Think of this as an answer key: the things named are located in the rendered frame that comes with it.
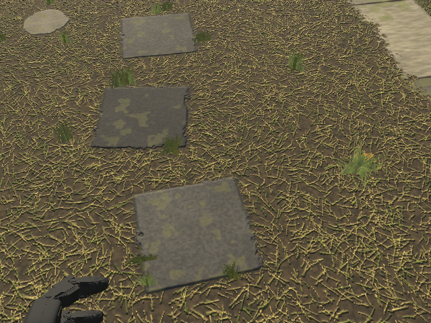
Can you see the left robot hand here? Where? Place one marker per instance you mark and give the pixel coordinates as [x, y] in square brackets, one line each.
[48, 308]

